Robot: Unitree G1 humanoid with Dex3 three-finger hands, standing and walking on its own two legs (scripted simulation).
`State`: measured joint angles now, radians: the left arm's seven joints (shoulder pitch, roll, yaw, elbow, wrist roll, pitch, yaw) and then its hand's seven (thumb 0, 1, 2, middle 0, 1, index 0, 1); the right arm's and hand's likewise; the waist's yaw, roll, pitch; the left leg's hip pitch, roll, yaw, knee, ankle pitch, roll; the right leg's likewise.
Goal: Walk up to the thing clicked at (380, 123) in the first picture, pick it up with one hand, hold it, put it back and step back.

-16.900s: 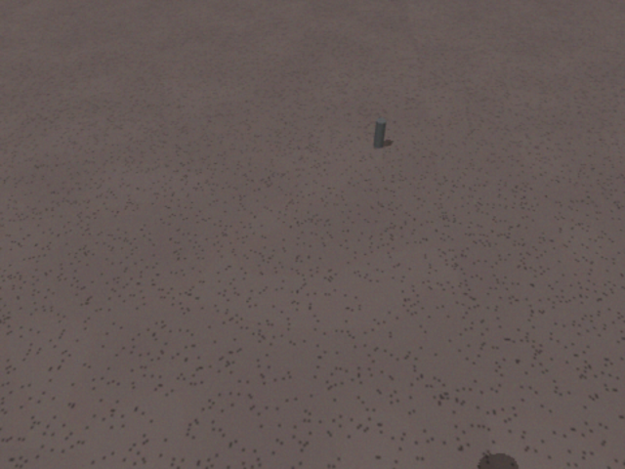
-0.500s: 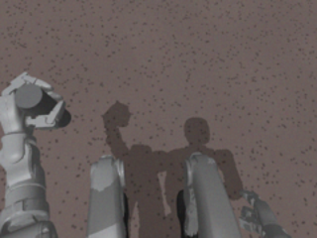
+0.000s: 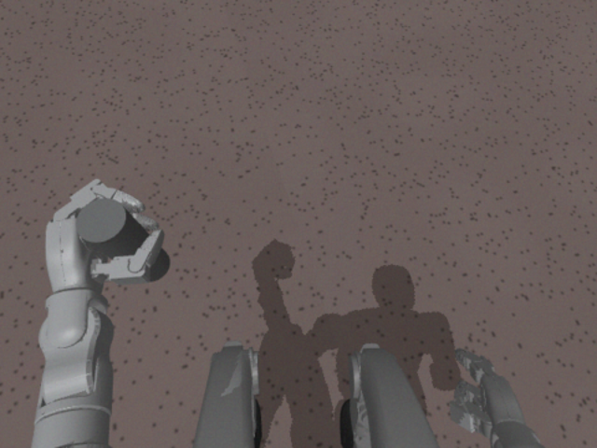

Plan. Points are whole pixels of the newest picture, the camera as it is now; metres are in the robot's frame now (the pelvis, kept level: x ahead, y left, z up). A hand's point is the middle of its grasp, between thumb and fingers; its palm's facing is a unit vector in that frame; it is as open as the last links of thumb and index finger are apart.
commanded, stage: lift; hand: left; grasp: from the side
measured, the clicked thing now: (130, 245) +0.37 +0.23 +0.01
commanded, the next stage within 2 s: hold in 1.22 s
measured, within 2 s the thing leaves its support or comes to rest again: neither
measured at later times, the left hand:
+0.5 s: hand (106, 192) +0.37 +0.21 +0.13, palm faces +0.19 -0.98 -0.03, open 7.0 cm
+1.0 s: hand (109, 157) +0.38 +0.18 +0.18, palm faces +0.19 -0.98 -0.01, open 7.0 cm
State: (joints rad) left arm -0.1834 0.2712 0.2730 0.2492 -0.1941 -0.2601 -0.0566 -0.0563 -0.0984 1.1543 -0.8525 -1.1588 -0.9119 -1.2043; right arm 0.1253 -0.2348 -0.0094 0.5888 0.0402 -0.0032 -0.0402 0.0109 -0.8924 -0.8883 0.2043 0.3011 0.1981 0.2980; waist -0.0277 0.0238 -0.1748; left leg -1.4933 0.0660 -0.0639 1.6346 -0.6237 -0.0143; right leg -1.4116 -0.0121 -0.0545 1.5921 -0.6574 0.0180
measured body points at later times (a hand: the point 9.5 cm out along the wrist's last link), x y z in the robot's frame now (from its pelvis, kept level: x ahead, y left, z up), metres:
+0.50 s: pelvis +0.03 +0.00 +0.10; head +0.12 +0.02 +0.54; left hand +0.36 +0.26 +0.14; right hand +0.17 -0.24 -0.01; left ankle +0.06 +0.13 -0.54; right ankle +0.04 -0.13 -0.54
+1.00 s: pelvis +0.04 -0.01 +0.14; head +0.11 +0.01 +0.58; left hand +0.36 +0.23 +0.18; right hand +0.19 -0.25 +0.03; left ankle +0.06 +0.13 -0.54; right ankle +0.04 -0.13 -0.54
